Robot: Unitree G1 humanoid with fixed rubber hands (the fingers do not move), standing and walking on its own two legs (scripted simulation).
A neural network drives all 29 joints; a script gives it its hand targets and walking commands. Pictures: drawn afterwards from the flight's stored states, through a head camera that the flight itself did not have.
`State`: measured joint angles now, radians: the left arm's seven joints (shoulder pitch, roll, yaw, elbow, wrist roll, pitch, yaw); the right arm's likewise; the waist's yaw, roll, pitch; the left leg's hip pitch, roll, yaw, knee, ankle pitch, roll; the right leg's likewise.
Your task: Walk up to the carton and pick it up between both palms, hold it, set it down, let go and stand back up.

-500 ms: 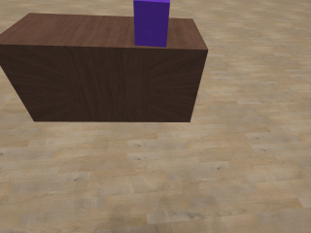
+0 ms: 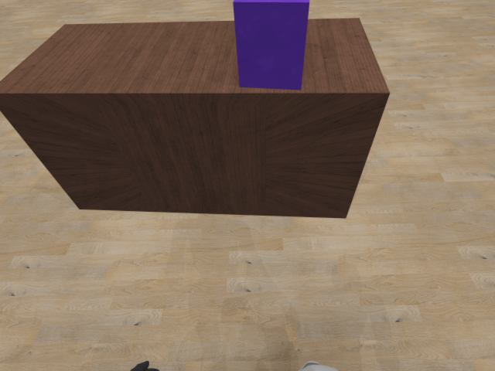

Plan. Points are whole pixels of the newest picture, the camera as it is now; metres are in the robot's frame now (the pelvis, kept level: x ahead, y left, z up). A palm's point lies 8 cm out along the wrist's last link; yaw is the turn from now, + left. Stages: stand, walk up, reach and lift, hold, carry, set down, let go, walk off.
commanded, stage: walk up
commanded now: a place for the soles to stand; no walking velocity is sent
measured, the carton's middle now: (273, 34) +1.05 -0.08 +0.06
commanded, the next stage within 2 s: none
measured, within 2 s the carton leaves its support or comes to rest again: neither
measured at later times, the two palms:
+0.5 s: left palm out of the picture +0.16 +0.26 -0.13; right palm (349, 253) +0.37 -0.18 -0.10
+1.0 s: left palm (160, 208) +0.51 +0.23 -0.10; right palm (369, 248) +0.38 -0.23 -0.11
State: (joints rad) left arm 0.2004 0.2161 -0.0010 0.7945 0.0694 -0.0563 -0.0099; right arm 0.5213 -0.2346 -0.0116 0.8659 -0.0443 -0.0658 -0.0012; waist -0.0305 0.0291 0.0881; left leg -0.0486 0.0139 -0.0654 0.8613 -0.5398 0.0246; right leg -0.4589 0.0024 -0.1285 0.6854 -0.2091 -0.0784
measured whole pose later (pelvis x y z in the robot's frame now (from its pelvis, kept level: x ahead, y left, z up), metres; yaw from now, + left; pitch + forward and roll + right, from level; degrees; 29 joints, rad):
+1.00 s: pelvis +0.44 +0.01 +0.02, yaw +0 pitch -3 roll +2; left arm 0.28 0.20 -0.01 0.83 0.06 -0.02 -0.03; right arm 0.54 -0.20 0.00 0.87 -0.06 -0.09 0.00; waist -0.04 -0.03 0.07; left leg 0.01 0.01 0.12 0.46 -0.42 0.00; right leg -0.46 -0.06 -0.05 0.65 -0.10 -0.01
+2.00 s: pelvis +0.49 -0.01 +0.03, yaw +0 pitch -1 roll +0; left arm 0.36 0.22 0.00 0.90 0.01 0.00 0.03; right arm 0.24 -0.24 0.00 0.93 -0.02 0.04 0.00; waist 0.00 0.02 0.00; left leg -0.34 -0.05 0.03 0.51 -0.27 0.01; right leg -0.18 0.00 0.02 0.50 -0.31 -0.02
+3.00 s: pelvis +0.63 +0.05 +0.03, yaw -13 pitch -3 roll -1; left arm 0.36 0.27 0.02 0.91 0.04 0.02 0.04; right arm 0.24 -0.21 0.01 0.84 -0.02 -0.01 -0.03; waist 0.00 -0.02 0.09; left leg -0.25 0.06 0.10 0.53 -0.22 0.03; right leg -0.37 0.01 0.10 1.00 -0.51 0.04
